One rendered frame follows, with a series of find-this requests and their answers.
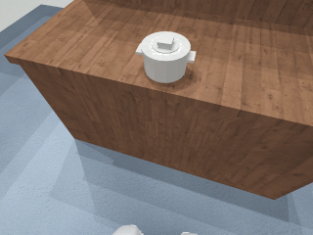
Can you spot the knob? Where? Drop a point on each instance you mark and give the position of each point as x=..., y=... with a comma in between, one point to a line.
x=165, y=40

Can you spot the left robot thigh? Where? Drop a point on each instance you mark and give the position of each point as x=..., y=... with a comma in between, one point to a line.
x=128, y=230

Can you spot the pot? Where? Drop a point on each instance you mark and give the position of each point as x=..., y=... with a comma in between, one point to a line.
x=166, y=72

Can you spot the lid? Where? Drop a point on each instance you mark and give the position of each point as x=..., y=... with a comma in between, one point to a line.
x=179, y=50

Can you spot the table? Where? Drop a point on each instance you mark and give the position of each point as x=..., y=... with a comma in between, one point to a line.
x=242, y=113

